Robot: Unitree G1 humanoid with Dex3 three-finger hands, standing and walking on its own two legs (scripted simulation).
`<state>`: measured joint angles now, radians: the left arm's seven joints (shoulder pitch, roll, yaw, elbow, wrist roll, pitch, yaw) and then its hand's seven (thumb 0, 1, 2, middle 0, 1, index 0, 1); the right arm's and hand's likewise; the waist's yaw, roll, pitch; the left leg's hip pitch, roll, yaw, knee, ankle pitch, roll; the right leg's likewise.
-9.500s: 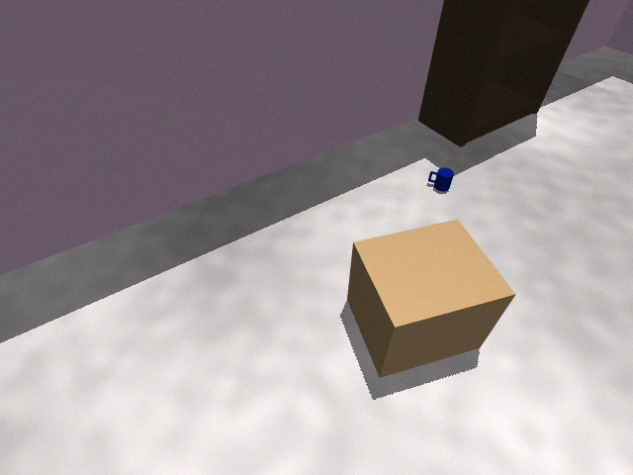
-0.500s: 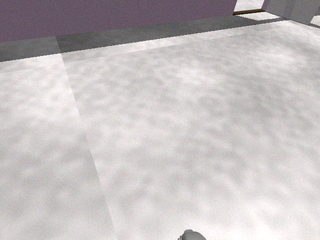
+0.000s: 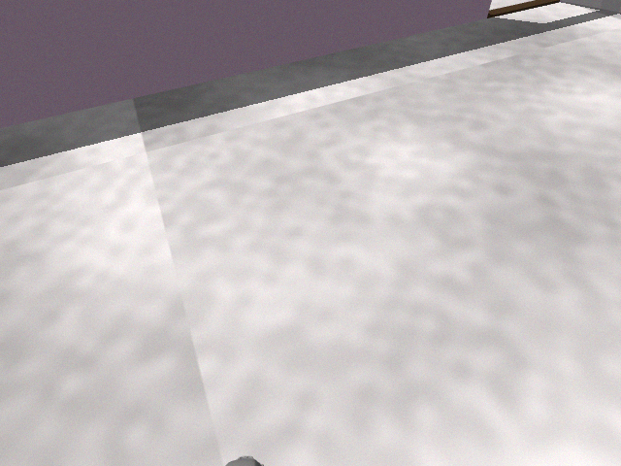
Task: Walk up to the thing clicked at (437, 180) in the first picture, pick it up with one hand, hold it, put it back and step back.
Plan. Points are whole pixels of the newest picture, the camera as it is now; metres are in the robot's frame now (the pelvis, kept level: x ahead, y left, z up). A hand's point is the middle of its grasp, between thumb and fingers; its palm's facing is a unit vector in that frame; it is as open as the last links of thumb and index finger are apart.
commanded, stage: walk up
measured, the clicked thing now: out of the picture -0.07 +1.47 -0.73
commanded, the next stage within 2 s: none
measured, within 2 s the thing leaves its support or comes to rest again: neither
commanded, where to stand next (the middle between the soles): +0.32 +0.04 m, yaw +94 degrees
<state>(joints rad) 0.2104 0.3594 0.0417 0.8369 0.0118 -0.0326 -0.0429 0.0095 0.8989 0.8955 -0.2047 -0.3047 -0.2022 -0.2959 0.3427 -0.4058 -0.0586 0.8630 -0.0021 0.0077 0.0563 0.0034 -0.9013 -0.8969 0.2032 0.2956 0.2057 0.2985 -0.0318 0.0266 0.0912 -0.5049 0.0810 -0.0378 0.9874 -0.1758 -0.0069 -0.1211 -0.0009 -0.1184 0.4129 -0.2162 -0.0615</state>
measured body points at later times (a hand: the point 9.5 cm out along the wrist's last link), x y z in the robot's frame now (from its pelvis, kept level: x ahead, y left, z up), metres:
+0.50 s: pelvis +0.18 +0.01 -0.01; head +0.20 +0.07 +0.44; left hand +0.20 +0.35 -0.14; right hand +0.29 -0.28 -0.09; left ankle +0.14 +0.14 -0.74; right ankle +0.33 -0.13 -0.67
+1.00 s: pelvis +0.29 -0.08 -0.02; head +0.33 -0.05 +0.43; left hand +0.11 +0.21 -0.11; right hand +0.61 -0.21 -0.13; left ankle +0.19 +0.05 -0.70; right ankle +0.43 -0.09 -0.74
